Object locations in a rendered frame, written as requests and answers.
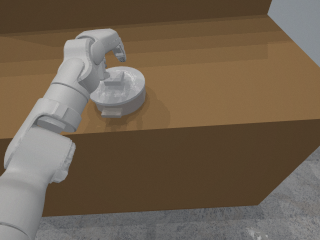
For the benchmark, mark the table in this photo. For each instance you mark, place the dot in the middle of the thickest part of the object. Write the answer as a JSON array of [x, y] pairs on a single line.
[[232, 103]]

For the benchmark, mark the knob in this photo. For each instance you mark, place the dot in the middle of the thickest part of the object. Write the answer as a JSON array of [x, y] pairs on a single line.
[[116, 78]]

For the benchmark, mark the right robot hand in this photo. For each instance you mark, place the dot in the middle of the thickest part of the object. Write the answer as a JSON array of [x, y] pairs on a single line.
[[256, 234]]

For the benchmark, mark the robot left upper arm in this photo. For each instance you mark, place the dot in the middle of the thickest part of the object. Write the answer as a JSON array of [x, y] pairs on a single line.
[[42, 157]]

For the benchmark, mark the lid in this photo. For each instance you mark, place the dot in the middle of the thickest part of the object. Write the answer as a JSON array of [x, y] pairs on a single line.
[[132, 86]]

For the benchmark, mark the left robot hand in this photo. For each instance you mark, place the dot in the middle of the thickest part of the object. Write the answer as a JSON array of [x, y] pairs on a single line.
[[111, 42]]

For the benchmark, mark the robot left forearm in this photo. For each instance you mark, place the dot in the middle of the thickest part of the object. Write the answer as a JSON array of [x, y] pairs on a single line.
[[61, 107]]

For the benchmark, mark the pot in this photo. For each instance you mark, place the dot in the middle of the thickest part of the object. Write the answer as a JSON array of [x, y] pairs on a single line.
[[117, 111]]

